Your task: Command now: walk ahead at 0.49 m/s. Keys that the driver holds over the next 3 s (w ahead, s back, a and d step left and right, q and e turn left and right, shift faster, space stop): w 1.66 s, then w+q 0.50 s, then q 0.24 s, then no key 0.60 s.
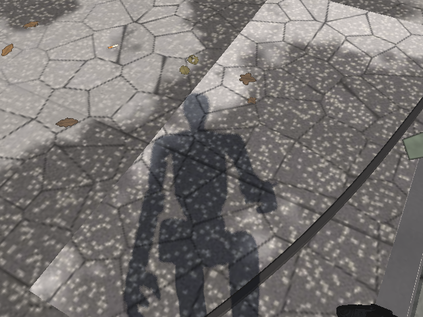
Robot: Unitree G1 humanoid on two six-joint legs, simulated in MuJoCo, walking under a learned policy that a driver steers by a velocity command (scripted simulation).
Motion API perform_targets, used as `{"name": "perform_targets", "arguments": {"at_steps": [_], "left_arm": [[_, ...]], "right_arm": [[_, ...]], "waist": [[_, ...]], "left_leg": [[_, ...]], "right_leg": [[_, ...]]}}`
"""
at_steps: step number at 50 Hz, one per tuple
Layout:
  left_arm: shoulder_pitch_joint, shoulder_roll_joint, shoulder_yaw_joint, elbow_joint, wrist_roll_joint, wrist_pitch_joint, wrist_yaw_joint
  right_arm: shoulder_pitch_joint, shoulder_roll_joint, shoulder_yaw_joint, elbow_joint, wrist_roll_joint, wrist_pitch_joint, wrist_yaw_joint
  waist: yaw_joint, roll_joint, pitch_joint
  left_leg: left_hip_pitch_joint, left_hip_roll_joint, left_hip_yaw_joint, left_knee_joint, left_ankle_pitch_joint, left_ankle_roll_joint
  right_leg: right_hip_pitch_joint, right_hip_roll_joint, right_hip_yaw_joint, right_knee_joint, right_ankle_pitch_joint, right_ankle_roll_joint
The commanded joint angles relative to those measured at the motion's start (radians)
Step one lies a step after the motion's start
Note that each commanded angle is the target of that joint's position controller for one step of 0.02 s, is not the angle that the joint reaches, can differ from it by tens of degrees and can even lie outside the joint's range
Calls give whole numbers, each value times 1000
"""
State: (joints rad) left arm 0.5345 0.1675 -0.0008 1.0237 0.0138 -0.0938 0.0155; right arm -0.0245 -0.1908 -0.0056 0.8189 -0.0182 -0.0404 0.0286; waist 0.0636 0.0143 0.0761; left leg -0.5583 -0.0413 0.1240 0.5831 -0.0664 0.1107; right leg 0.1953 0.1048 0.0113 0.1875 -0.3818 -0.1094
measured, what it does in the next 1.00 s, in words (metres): walks ahead: left foot, then right foot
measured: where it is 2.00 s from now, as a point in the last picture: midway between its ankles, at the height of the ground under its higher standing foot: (243, 145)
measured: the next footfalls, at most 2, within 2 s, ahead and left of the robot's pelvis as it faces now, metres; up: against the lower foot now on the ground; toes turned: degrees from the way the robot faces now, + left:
left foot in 0.04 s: +0.19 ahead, +0.06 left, +0.00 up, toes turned +3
right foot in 0.60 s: +0.50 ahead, -0.12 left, +0.00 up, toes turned -3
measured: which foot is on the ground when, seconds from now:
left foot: up 0.00-0.02, down 0.04-0.60, up 0.62-1.00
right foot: down 0.00-0.04, up 0.06-0.58, down 0.60-1.00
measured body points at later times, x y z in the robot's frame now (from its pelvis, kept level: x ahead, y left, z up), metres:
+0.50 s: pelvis +0.27 -0.01 +0.01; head +0.30 -0.01 +0.46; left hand +0.46 +0.20 -0.10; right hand +0.17 -0.24 -0.13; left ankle +0.15 +0.05 -0.72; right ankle +0.44 -0.14 -0.69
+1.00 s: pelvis +0.54 -0.05 +0.02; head +0.56 -0.06 +0.47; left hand +0.45 +0.18 -0.12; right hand +0.70 -0.28 -0.11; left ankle +0.70 +0.09 -0.67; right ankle +0.46 -0.12 -0.72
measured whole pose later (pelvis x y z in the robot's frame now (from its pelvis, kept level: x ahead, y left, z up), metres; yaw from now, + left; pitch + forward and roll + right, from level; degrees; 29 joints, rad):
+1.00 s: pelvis +0.54 -0.05 +0.02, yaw +1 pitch +0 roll -1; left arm 0.48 0.17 0.02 1.07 0.01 -0.10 0.00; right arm 0.07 -0.20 -0.03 0.91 -0.02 -0.03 0.03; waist 0.05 0.04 0.04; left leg -0.63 0.09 0.04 0.72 -0.01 0.04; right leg 0.04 0.09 -0.08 0.18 -0.23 -0.09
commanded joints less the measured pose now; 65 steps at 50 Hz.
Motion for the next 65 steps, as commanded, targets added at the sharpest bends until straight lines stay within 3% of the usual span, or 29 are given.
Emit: {"name": "perform_targets", "arguments": {"at_steps": [1, 2, 3, 4, 5, 7, 9, 12, 19, 24, 27, 29, 30, 31, 32, 33, 34, 37, 41, 46, 53, 55, 57, 58, 59, 60, 61, 63, 65], "left_arm": [[-45, 192, 38, -35, 5, -1, 13], [-66, 176, 32, -54, 0, -2, 5], [50, 54, 11, -70, -13, 1, -7], [35, 144, 34, -54, -3, 4, -7], [-69, 166, 41, -94, 4, 1, -9], [-140, 145, 44, -104, 10, 5, -19], [-108, 88, 34, -93, 24, 32, -32], [-183, 84, 35, -121, 26, 49, -43], [-492, 84, 25, -211, 8, 51, -47], [-618, 94, 24, -252, 7, 44, -45], [-565, 112, 34, -246, 8, 31, -39], [-302, 146, 57, -156, 15, 15, -23], [-120, 209, 79, -109, 38, 6, -11], [-18, 315, 108, -98, 57, 8, -8], [-65, 271, 103, -94, 15, 22, -21], [-180, 221, 90, -104, -2, 24, -25], [-249, 161, 76, -113, -3, 16, -30], [-253, 87, 52, -77, -1, -4, -24], [-159, 131, 58, -31, -5, -19, -21], [-69, 124, 47, -3, -5, -16, -19], [27, 141, 48, 44, 12, -7, 1], [-3, 153, 52, 45, 16, -4, 7], [-36, 164, 54, 44, 11, 1, 5], [-47, 147, 47, 23, 2, -1, 1], [45, 53, 28, -5, -40, -2, -11], [17, 130, 53, 7, -13, 0, -10], [-73, 137, 60, -22, -3, 3, -12], [-146, 102, 58, -35, 7, 5, -20], [-115, 67, 54, -25, 26, 32, -31]], "right_arm": [[337, -151, -54, 68, 2, -19, -29], [481, -197, -71, 101, -18, -23, -42], [530, -284, -93, 107, -43, -23, -42], [473, -220, -86, 108, 2, -15, -25], [343, -180, -75, 86, 15, -17, -21], [281, -92, -53, 94, 5, -36, -16], [311, -67, -40, 129, 5, -55, -22], [381, -108, -46, 168, 11, -74, -21], [525, -112, -35, 209, 13, -68, -23], [593, -122, -32, 238, -4, -60, -38], [556, -141, -37, 243, -8, -57, -48], [520, -153, -39, 242, -2, -52, -46], [506, -134, -31, 217, 7, -56, -44], [606, -27, -10, 191, 47, -56, -34], [588, -119, -37, 209, 20, -54, -36], [495, -129, -46, 179, 11, -54, -34], [437, -111, -42, 163, 7, -58, -29], [443, -56, -40, 170, -19, -24, -12], [331, -57, -43, 126, -20, -1, 1], [111, -53, -33, 54, -6, -3, 3], [-48, -69, -30, -7, -3, -16, -1], [3, -78, -37, 2, -2, -26, -6], [248, -106, -59, 84, -8, -41, -22], [430, -164, -80, 133, -29, -50, -33], [546, -273, -109, 143, -49, -49, -37], [486, -244, -105, 141, -8, -33, -25], [366, -201, -93, 126, 9, -30, -22], [269, -100, -66, 118, 8, -43, -17], [292, -60, -51, 146, 8, -57, -24]], "waist": [[-212, -104, -151], [-269, -52, -236], [-187, 170, -336], [-178, 72, -325], [-126, 26, -133], [-70, -43, -5], [-24, -19, -7], [-21, 10, 11], [-108, 40, 29], [-142, 55, 37], [-91, 65, 18], [23, 44, -112], [89, 1, -224], [62, -220, -370], [51, -132, -360], [-2, -94, -188], [-23, -51, -102], [-94, -71, -47], [-99, -67, -10], [-49, -71, 26], [-12, -78, 48], [-49, -83, 24], [-151, -63, -101], [-214, -23, -210], [-197, 188, -359], [-177, 115, -352], [-125, 67, -182], [-73, 18, -48], [-32, 43, -34]], "left_leg": [[421, -41, -23, -90, -18, 63], [646, 94, -164, -111, -120, 110], [907, 400, -617, -108, -139, 254], [862, 429, -855, -282, -309, 307], [687, 394, -695, -353, -390, 266], [452, 317, -514, -421, -211, 199], [349, 255, -389, -450, -98, 152], [333, 224, -294, -482, 7, 140], [469, 181, -195, -472, 207, 69], [649, 233, -199, -404, 326, 89], [685, 258, -180, -301, 549, 75], [625, 216, -134, -21, 690, 42], [430, 179, -110, 227, 442, 24], [64, 8, -30, 631, -186, -30], [-42, -12, -161, 743, -433, -13], [-93, 49, -178, 738, -340, -7], [-71, 84, -174, 683, -267, -9], [49, 126, -157, 568, -206, -34], [-42, 145, -118, 478, -104, -63], [-89, 137, -75, 218, 53, -84], [-90, 94, -52, 20, -5, -37], [18, 58, -35, -30, -83, -5], [328, -5, -5, -120, -72, 37], [601, 115, -137, -122, -102, 84], [901, 426, -611, -188, -210, 218], [850, 452, -799, -307, -223, 234], [702, 413, -628, -325, -265, 200], [470, 321, -430, -401, -154, 130], [376, 262, -319, -431, -43, 95]], "right_leg": [[-122, -274, 36, 455, 1261, 13], [-294, -236, 19, 708, 969, 3], [-636, -64, -36, 1121, 64, 31], [-797, -18, 48, 1258, -102, 13], [-859, -93, 62, 1205, 13, 1], [-780, -149, 55, 1097, 84, 4], [-683, -176, 46, 1013, 99, 29], [-736, -204, 5, 920, 168, 55], [-831, -198, -69, 572, 404, 86], [-851, -160, -82, 437, 352, 62], [-725, -118, -94, 361, 235, 17], [-399, -60, -115, 267, 247, -30], [-125, -199, 30, 267, 201, -79], [171, -512, 510, 208, 117, -215], [117, -520, 669, 103, 110, -234], [-34, -476, 497, 80, 89, -199], [-171, -433, 386, 37, 167, -171], [-349, -328, 191, -21, 335, -98], [-353, -297, 108, -65, 427, -101], [-298, -268, 52, -77, 519, -80], [-81, -333, 48, -6, 664, -92], [-65, -337, 24, 81, 852, -75], [-117, -292, -21, 357, 1013, -43], [-304, -254, -45, 599, 791, -24], [-662, -87, -120, 1011, 213, 30], [-781, -49, 11, 1137, -118, 16], [-841, -115, 35, 1141, -31, 8], [-779, -179, 28, 1024, 81, 14], [-695, -197, 16, 958, 111, 35]]}}
Over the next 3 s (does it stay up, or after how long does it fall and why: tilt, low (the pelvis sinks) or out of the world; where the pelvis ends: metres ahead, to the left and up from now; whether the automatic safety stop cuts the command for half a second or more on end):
stays up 1.35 0.01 0.02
